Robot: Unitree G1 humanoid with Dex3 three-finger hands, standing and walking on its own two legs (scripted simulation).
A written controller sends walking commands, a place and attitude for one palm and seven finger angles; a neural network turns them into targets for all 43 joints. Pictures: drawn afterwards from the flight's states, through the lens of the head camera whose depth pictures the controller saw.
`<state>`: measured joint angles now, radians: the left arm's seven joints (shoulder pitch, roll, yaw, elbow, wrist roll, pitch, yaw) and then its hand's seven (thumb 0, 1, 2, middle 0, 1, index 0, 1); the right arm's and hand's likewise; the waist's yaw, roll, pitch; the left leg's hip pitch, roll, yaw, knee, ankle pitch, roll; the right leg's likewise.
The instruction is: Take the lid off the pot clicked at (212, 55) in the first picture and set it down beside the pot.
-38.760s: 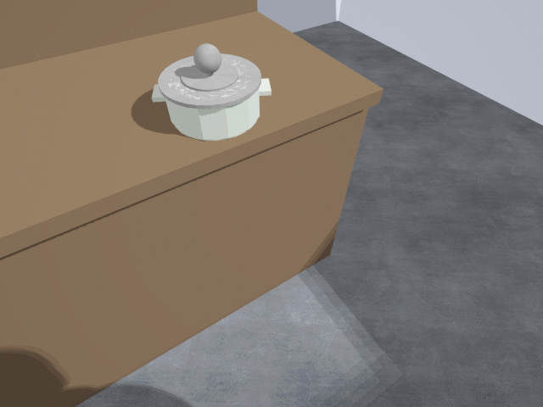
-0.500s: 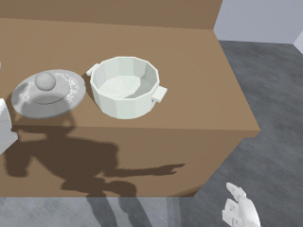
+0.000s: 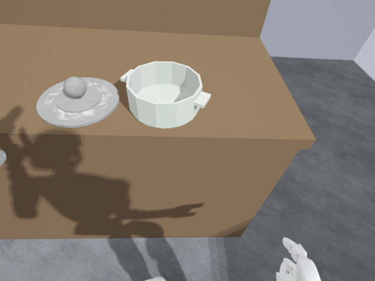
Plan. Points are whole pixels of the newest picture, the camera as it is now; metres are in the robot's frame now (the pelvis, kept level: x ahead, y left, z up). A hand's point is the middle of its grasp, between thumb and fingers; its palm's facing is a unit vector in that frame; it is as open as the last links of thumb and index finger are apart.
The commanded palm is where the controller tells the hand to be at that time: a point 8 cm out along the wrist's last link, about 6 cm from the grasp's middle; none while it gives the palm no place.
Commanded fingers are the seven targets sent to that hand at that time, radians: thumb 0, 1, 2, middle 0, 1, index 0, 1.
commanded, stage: step back with the hand held close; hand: left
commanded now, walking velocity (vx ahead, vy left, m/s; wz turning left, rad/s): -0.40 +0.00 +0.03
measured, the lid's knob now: (75, 87) +0.54 +0.32 +0.11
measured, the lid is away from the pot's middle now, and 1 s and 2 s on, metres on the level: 0.23 0.23 0.23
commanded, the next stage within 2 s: stop stepping back and stand still in 0.38 s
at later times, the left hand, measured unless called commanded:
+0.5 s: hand out of the picture +0.12 +0.25 +0.27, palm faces +0.32 -0.87 -0.37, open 7.4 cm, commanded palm +0.03 +0.31 +0.28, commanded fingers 0.00 0.90 0.90 -0.20 -0.30 -0.20 -0.30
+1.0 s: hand out of the picture -0.02 +0.30 +0.26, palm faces +0.43 -0.87 -0.24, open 7.4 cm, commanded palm -0.10 +0.34 +0.28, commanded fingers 0.00 0.90 0.90 -0.20 -0.30 -0.20 -0.30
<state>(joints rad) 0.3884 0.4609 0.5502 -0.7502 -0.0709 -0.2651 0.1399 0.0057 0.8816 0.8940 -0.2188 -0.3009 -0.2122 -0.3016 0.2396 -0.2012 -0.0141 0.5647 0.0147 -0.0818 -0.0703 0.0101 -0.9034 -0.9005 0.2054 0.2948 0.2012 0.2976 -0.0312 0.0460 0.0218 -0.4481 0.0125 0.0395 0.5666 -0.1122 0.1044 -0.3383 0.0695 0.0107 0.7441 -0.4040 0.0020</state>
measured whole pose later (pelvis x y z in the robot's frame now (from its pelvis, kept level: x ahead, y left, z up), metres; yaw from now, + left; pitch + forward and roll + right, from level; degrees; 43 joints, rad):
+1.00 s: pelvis -0.24 +0.07 -0.01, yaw -3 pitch -1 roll +0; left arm 0.30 0.42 0.54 -0.66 -0.11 -0.19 0.12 0.01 0.89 0.90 -0.20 -0.30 -0.20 -0.30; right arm 0.23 -0.13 0.01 0.58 0.04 -0.12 -0.01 0.01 -0.90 -0.90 0.20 0.29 0.20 0.30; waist -0.07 -0.08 -0.04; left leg -0.32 0.03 0.02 0.67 -0.35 0.01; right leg -0.45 0.03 0.02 1.07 -0.48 -0.01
